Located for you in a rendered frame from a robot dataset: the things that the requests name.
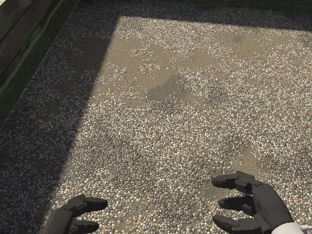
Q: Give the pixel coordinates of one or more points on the right robot hand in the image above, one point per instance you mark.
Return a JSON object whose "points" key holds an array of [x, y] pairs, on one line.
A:
{"points": [[266, 207]]}

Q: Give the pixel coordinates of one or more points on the robot right forearm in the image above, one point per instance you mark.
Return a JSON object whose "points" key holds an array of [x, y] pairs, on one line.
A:
{"points": [[289, 228]]}

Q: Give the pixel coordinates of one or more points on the left robot hand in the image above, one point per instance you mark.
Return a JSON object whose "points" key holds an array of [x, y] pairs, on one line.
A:
{"points": [[63, 220]]}

